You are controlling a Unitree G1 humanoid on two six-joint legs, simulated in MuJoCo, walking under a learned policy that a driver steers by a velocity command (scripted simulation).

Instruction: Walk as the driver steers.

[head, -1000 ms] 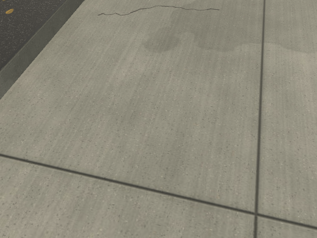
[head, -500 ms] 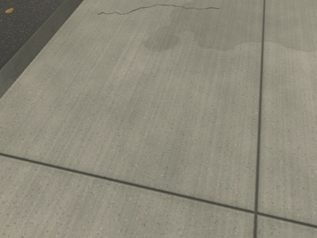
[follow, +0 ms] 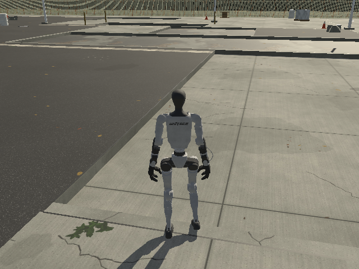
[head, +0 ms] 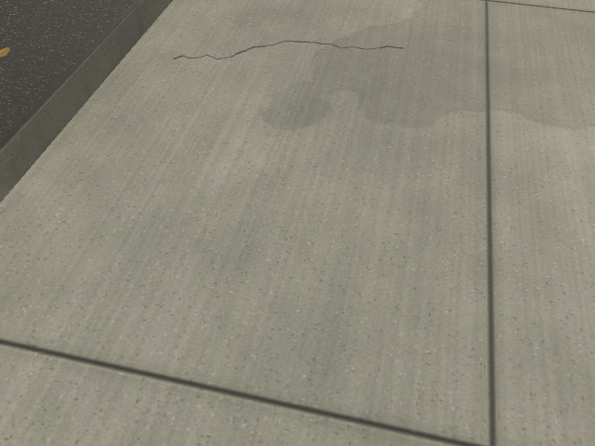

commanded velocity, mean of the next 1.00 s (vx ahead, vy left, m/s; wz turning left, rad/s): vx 0.48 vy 0.00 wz -0.41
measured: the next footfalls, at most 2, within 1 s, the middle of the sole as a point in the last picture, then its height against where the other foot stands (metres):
right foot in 0.36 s outside the picture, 0.16 m lower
left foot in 0.74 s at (295, 430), level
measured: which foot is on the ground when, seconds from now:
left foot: down 0.00-0.36, up 0.38-0.72, down 0.74-1.00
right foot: up 0.00-0.34, down 0.36-0.76, up 0.78-1.00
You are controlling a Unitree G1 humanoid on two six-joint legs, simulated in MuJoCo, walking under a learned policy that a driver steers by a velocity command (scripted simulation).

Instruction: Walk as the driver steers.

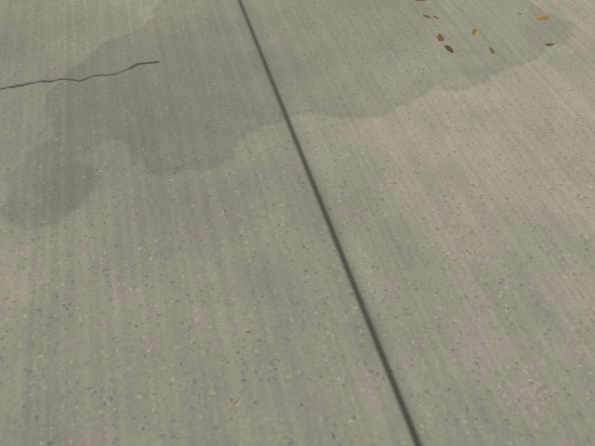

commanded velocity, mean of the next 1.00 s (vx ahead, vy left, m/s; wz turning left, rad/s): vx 0.50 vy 0.00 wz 0.28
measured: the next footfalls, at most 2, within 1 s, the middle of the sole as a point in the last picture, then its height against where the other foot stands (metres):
right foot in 0.30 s outside the picture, level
left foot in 0.88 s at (230, 412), level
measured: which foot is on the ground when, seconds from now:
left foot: down 0.00-0.32, up 0.34-0.86, down 0.88-1.00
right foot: up 0.00-0.28, down 0.30-0.90, up 0.92-1.00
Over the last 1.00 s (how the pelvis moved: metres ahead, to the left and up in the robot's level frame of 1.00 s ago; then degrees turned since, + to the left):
0.57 -0.05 -0.13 -26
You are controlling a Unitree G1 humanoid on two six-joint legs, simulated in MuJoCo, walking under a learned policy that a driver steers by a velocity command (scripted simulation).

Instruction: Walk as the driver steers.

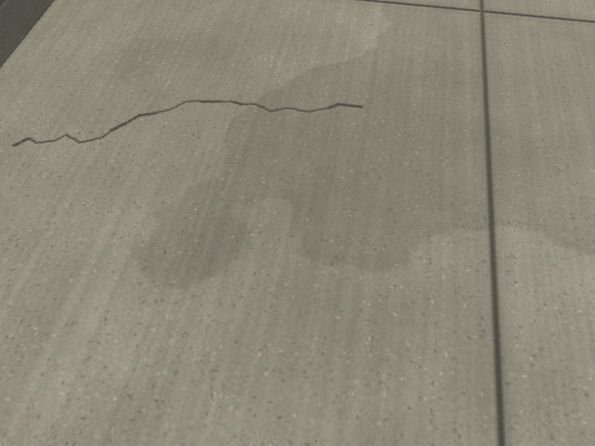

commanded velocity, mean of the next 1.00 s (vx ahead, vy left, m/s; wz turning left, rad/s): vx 0.50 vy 0.00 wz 0.14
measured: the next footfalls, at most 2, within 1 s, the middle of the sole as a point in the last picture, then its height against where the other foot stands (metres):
right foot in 0.38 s outside the picture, level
left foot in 0.92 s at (244, 363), level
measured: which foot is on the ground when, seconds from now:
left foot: down 0.00-0.38, up 0.40-0.90, down 0.92-1.00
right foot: up 0.00-0.36, down 0.38-0.92, up 0.94-1.00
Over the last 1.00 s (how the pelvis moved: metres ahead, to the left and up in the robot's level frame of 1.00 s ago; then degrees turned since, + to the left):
0.51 0.02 -0.02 22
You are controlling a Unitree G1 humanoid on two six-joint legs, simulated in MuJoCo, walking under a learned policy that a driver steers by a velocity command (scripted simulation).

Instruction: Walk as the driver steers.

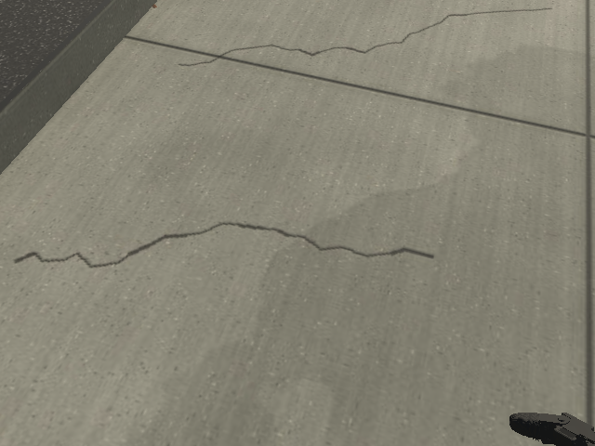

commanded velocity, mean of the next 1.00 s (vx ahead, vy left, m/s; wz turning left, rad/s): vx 0.50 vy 0.00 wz -0.48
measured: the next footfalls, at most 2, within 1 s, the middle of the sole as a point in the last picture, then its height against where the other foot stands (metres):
right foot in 0.44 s outside the picture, level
left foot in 0.94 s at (370, 353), level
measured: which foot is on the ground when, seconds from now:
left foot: down 0.00-0.44, up 0.46-0.92, down 0.94-1.00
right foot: up 0.00-0.42, down 0.44-0.94, up 0.96-1.00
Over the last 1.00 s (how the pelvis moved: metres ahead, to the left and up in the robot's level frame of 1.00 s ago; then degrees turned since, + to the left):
0.53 0.04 0.00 5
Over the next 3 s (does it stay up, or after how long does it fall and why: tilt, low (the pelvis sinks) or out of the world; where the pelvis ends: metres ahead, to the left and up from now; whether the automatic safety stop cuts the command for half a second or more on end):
stays up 1.49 -0.42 0.00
